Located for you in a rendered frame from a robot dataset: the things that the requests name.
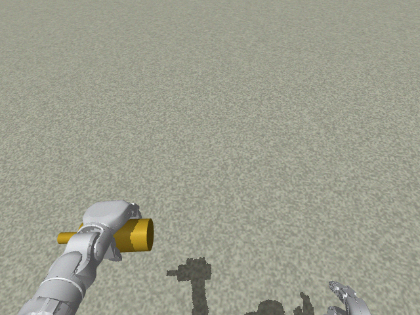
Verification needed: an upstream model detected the left robot hand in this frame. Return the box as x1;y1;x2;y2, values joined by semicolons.
83;200;142;261

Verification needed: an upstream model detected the right robot hand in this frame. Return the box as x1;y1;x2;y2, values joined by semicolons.
324;281;371;315

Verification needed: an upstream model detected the bottle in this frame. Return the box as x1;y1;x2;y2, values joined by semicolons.
57;219;154;253

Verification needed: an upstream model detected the left robot arm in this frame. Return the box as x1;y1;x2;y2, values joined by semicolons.
17;222;112;315

